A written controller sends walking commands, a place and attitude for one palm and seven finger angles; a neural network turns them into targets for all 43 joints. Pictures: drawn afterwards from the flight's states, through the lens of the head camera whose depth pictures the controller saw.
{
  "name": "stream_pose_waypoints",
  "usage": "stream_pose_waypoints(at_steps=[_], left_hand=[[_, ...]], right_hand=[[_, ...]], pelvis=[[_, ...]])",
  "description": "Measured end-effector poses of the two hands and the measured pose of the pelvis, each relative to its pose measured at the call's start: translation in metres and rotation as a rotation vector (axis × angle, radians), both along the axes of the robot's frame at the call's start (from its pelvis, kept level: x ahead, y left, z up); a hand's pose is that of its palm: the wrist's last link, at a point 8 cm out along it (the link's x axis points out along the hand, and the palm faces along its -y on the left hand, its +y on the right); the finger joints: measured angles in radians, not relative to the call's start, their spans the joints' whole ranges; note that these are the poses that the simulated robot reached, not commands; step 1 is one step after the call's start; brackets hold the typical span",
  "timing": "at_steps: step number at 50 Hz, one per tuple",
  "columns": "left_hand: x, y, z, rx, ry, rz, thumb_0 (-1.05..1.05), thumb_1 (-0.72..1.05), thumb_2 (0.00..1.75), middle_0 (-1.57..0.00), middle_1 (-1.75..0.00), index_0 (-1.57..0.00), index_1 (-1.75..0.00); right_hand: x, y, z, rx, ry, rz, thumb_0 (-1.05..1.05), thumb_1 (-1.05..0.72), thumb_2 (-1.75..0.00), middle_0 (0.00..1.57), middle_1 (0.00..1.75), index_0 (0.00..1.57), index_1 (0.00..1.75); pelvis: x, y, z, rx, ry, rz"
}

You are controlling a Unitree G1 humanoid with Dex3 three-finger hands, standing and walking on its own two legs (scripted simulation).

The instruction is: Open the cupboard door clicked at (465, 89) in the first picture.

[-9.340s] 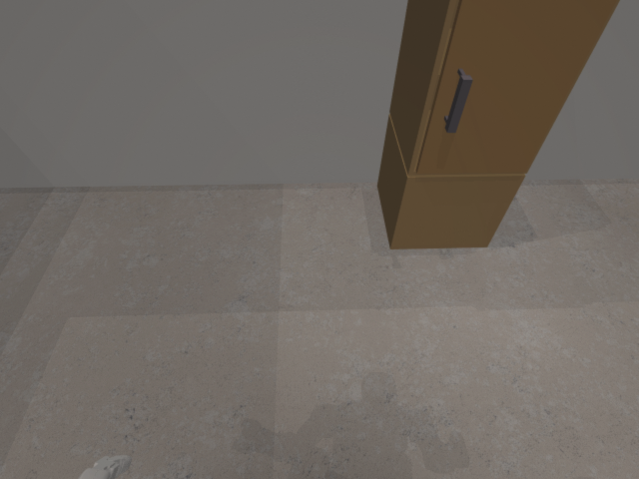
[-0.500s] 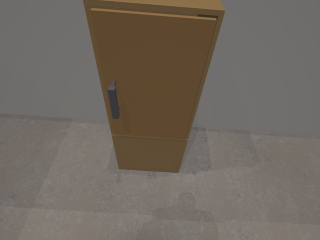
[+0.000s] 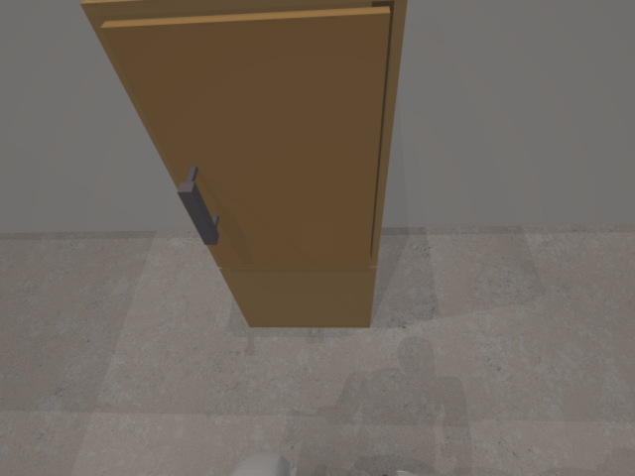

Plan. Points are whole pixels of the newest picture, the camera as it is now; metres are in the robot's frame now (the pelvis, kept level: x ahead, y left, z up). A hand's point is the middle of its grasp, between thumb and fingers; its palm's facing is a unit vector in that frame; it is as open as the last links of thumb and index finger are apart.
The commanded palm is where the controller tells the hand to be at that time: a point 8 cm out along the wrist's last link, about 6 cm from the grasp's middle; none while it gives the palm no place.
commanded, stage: come to a stop and stand still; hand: left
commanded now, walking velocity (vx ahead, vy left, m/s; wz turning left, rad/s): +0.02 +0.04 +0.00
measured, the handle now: (202, 206) +0.56 +0.27 -0.07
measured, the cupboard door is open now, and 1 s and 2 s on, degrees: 0 0 0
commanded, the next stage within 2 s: look again from close up in 0.56 s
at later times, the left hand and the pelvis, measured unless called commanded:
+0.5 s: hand out of the picture -0.04 +0.25 -0.16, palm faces +0.03 -0.96 -0.27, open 7.4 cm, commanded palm none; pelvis -0.05 +0.05 -0.01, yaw +0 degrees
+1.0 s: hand out of the picture -0.02 +0.23 -0.17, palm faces +0.03 -0.98 -0.21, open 7.3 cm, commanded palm none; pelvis -0.02 +0.05 +0.00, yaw +1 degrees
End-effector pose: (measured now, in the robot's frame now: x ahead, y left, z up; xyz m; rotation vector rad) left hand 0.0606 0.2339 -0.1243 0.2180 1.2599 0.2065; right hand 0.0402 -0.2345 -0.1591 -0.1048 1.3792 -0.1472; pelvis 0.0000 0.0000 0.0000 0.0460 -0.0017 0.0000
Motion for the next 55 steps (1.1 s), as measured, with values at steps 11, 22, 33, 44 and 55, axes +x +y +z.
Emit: stream_pose_waypoints(at_steps=[11,22,33,44,55], left_hand=[[-0.027,0.048,-0.015,0.003,-0.069,-0.002,0.01,0.91,0.9,-0.21,-0.3,-0.21,-0.3],[-0.088,0.065,-0.006,0.008,0.007,-0.004,0.01,0.91,0.9,-0.2,-0.3,-0.2,-0.3],[-0.118,0.053,-0.012,-0.052,0.099,0.027,0.01,0.91,0.9,-0.2,-0.3,-0.2,-0.3],[-0.098,0.041,-0.018,-0.081,0.095,0.018,0.01,0.92,0.9,-0.2,-0.3,-0.2,-0.3],[-0.068,0.039,-0.015,-0.065,0.085,0.024,0.01,0.92,0.9,-0.2,-0.3,-0.2,-0.3]], right_hand=[[0.021,0.017,0.02,-0.083,-0.275,0.06,0.01,-0.91,-0.9,0.2,0.3,0.2,0.3],[-0.021,0.056,0.008,0.009,-0.233,0.059,0.01,-0.92,-0.9,0.2,0.3,0.2,0.3],[-0.095,0.055,0.005,-0.018,-0.014,0.029,0.01,-0.91,-0.9,0.2,0.3,0.2,0.3],[-0.098,0.067,0.004,0.002,0.025,0.005,0.01,-0.9,-0.9,0.2,0.3,0.2,0.3],[-0.049,0.068,0.005,0.015,-0.031,0.018,0.01,-0.9,-0.9,0.2,0.3,0.2,0.3]], pelvis=[[-0.029,0.035,-0.015,-0.03,-0.031,0.011],[-0.044,0.05,-0.011,-0.02,-0.055,-0.008],[-0.047,0.056,-0.005,-0.024,-0.039,0.01],[-0.035,0.055,-0.005,-0.019,-0.037,0.012],[-0.009,0.049,-0.003,-0.027,-0.019,0.015]])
